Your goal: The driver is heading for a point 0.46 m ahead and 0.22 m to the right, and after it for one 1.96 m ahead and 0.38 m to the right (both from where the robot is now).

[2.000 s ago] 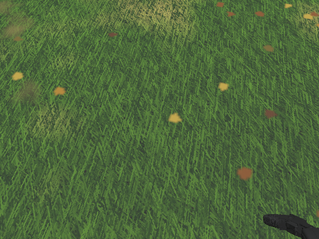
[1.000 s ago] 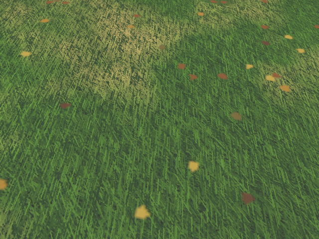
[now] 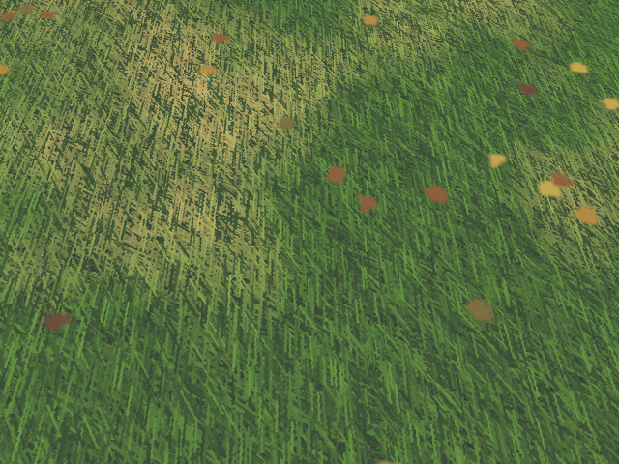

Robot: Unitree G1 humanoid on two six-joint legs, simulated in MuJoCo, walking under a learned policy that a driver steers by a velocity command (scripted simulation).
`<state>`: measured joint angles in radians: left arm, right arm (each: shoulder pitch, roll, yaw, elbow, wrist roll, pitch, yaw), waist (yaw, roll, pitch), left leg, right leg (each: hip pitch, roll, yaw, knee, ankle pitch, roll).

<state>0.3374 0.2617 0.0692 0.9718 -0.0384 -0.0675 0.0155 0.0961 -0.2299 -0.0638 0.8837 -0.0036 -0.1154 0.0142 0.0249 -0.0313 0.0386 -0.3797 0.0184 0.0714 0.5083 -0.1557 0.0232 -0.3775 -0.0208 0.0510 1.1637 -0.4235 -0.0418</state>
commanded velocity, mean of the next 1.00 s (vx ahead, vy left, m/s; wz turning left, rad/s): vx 0.50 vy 0.00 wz -0.51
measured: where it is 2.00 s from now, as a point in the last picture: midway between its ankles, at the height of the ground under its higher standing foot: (453, 253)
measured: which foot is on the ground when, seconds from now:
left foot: down 0.00-0.40, up 0.42-0.88, down 0.90-1.00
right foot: up 0.00-0.40, down 0.42-0.92, up 0.94-1.00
